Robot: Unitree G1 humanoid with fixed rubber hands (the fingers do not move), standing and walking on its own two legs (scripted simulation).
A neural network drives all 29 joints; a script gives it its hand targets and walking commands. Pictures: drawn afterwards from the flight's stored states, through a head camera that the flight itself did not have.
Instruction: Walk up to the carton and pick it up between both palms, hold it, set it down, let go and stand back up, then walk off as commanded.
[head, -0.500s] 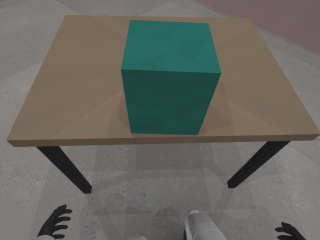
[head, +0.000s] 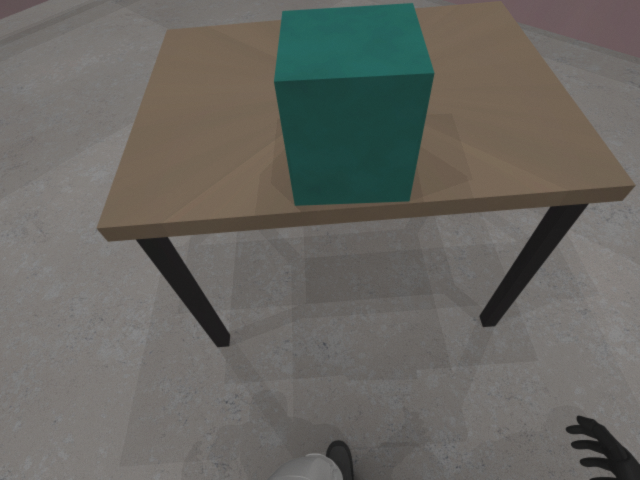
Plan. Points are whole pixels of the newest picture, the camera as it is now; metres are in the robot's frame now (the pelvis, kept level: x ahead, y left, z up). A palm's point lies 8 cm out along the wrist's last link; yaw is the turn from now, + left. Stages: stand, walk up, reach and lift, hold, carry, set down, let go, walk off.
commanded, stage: walk off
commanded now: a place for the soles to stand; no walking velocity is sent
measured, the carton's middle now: (349, 111) +0.67 +0.00 +0.05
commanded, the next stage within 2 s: none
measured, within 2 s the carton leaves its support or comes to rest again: neither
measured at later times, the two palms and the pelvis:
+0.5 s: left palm out of the picture -0.02 +0.33 -0.05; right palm out of the picture -0.27 -0.33 -0.09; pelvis -0.23 +0.02 -0.01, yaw -1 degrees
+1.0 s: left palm out of the picture -0.35 +0.31 -0.10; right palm out of the picture -0.17 -0.34 -0.08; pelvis -0.35 -0.03 -0.02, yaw +0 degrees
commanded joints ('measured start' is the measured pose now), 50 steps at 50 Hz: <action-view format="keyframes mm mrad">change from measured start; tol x32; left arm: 1 158 171 57 -38 2 -7 3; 11 -411 274 67 -232 -42 -19 40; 18 84 337 63 -131 -48 16 41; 50 -17 286 74 -148 -71 -4 -3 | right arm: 1 69 -209 -84 -44 0 9 -12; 50 112 -120 -72 -85 19 27 -35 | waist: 1 -14 46 -207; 8 -96 -436 -35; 44 14 200 -230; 50 30 -276 -163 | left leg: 1 168 257 -271 -221 -241 -35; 4 45 210 -206 -188 -412 -98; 9 143 -90 -207 1185 -430 -153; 23 97 -42 -50 0 -458 -99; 28 -202 429 -816 -300 -657 79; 33 287 192 -260 19 54 -29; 38 478 309 -467 57 333 11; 45 398 325 -387 53 165 -11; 50 69 -16 -152 780 -600 -164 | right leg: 1 25 -10 -34 22 -36 -19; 11 -616 -346 298 -612 -187 -126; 18 235 -323 312 -318 22 -138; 24 31 -193 169 -154 71 -60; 29 -166 -9 250 816 123 43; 44 -212 -64 38 81 -51 -1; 50 28 -325 400 -274 610 -201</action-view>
